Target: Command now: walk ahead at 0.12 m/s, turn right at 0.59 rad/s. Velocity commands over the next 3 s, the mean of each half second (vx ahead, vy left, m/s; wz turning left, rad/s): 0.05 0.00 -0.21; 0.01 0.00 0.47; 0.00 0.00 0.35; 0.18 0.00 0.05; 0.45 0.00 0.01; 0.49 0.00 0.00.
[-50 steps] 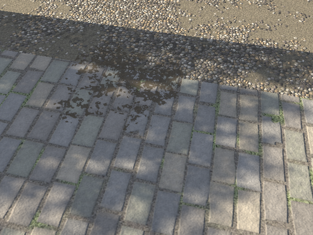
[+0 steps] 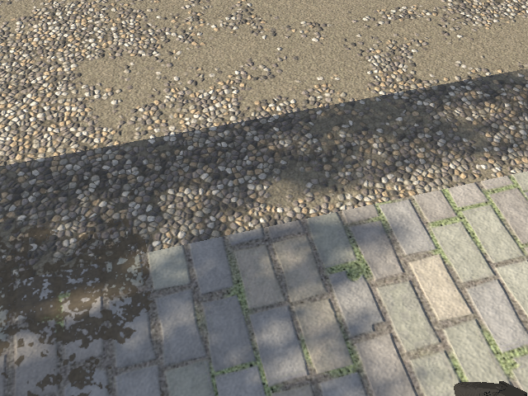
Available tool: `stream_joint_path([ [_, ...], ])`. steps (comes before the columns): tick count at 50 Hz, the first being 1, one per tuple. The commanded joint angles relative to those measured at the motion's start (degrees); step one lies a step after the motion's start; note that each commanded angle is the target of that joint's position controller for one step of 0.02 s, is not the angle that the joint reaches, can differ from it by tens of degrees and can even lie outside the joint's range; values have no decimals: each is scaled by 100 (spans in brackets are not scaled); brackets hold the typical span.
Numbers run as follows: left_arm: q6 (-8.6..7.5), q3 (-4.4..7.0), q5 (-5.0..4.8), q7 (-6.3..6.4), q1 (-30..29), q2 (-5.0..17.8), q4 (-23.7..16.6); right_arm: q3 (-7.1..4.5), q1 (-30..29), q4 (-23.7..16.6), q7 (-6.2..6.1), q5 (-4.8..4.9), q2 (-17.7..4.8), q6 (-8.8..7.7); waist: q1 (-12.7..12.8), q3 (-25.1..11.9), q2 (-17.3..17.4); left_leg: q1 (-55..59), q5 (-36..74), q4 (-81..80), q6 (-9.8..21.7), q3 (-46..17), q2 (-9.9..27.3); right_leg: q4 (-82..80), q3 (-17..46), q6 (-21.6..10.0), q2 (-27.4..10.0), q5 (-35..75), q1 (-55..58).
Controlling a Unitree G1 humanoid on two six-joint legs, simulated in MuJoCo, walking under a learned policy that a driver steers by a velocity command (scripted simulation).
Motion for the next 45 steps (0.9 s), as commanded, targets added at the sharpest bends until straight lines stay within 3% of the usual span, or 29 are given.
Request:
stream_joint_path([
  [1,67,126,18,44,411,294,-413,-271,27,-200,-54,-33,-894,23,-33,-784,1035,991,1650,-1105,1206,-982,1450,-462,-175,98,-352,311,-266],
  [5,64,94,73,-40,53,283,-595,-357,-101,-123,-94,56,-1075,90,-99,-1083,895,1132,1543,-1213,1329,-612,1728,-1452,-241,-10,-576,976,148],
  [9,100,98,90,-161,-274,359,-741,-401,-38,15,-48,136,-1225,176,-214,-902,942,1016,746,-1209,1219,-383,1761,-2332,-430,-219,-511,1108,654],
  [11,80,79,141,-194,-200,267,-711,-372,9,155,3,240,-1238,210,-94,-881,837,1059,580,-935,1096,-410,1696,-3232,-505,-397,-339,1261,1102],
  [12,52,73,170,-207,32,221,-580,-314,-34,221,27,293,-1121,223,51,-893,771,875,394,-682,921,-328,1552,-4010,-600,-529,-210,1730,1643],
  [13,34,75,222,-192,117,290,-526,-187,202,375,77,291,-788,202,74,-884,540,471,-58,-387,505,-157,1291,-4723,-340,-677,-326,2332,2340],
  [14,22,105,283,-114,150,680,-581,5,451,352,171,44,-285,157,-206,-1145,-687,-76,-1415,694,-106,367,715,-5043,1128,-972,-1590,3726,3008],
  [15,-31,16,420,-101,-369,627,-678,-12,506,338,166,29,-350,165,-336,-994,-1284,-214,-2608,1035,-404,156,430,-5129,1549,-1770,-2255,3380,2080],
  [16,-133,-32,459,-142,-619,387,-701,-112,299,386,124,90,-805,217,-152,-819,-904,97,-2478,1451,-487,-153,534,-5230,1241,-1842,-1976,2765,1601],
  [17,-222,-40,463,-157,-778,364,-603,-174,317,425,104,172,-907,255,-223,-678,-930,23,-2270,1653,-497,-194,460,-5228,897,-1668,-1732,2578,1554],
  [18,-281,-1,428,-155,-867,473,-553,-219,419,560,44,188,-962,306,-209,-630,-886,-85,-2187,1904,-527,-232,426,-5202,690,-1551,-1615,2629,1623],
  [20,-333,24,322,-94,-911,529,-444,-326,584,631,-19,194,-1137,386,-220,-530,-827,-238,-2151,2604,-616,-354,356,-5016,461,-1595,-1687,3724,1651],
  [23,-265,65,241,5,-837,497,-342,-358,624,593,-68,294,-990,424,-140,-609,-588,-696,-2255,3107,-670,-336,308,-4856,289,-1772,-1854,4365,2136],
  [27,-170,119,244,65,-1004,464,-261,-275,443,422,-47,281,-711,502,-52,-718,-537,-489,-2092,2440,-675,-108,389,-4797,57,-1823,-1937,4310,2308],
  [30,-124,184,221,55,-1061,569,-176,-280,494,314,36,278,-760,532,-65,-828,-597,-130,-1944,1926,-561,94,339,-4730,-27,-1838,-2059,4427,2339],
  [32,-112,220,153,54,-1142,642,-119,-300,633,287,101,272,-797,548,-163,-843,-627,151,-1714,1444,-402,224,288,-4592,-121,-1730,-2102,4345,2290],
  [34,-94,238,43,65,-1273,647,-42,-338,996,374,153,250,-809,553,-414,-858,-591,830,-810,350,-122,416,118,-4172,-440,-1364,-1949,3855,1987],
  [35,-98,229,22,48,-993,522,108,-405,1094,380,124,200,-997,545,-403,-790,-191,1288,49,-319,116,53,135,-3628,-781,-923,-1650,2941,1590],
  [36,-126,154,249,11,-950,215,-1,-586,1216,306,8,183,-1715,520,-233,-806,1421,2167,2254,-587,674,-1757,1398,-2069,-1415,-278,-936,1129,212],
  [37,-153,107,297,50,-1658,148,-325,-598,1274,196,45,3,-1948,423,-560,-764,1866,2129,3138,-779,1865,-3150,2349,-828,-818,-13,-56,-1089,-905],
  [38,-155,173,218,68,-1767,349,-302,-552,1247,148,90,-70,-1788,281,-641,-920,1057,2095,2582,-885,2010,-2958,2240,-158,-193,-55,-167,-1068,-1053],
  [39,-147,210,125,73,-1674,402,-225,-516,957,124,74,2,-1644,183,-445,-751,858,2041,2103,-853,1688,-2462,1891,-68,-38,-128,-285,-529,-1134],
  [40,-139,243,133,113,-1501,425,-77,-491,660,84,29,130,-1490,163,-299,-636,641,1993,1719,-813,1359,-2132,1584,-237,4,-121,-355,-44,-1183],
  [41,-130,278,174,153,-1410,516,-10,-427,481,46,-23,237,-1302,178,-224,-600,691,1949,1662,-823,1189,-1988,1447,-386,45,-80,-395,302,-1140],
  [45,-202,266,124,128,-1193,364,86,-397,649,-6,-125,204,-1247,246,-205,-812,767,2003,1765,-829,1160,-1843,1173,-683,20,75,-194,957,-817],
])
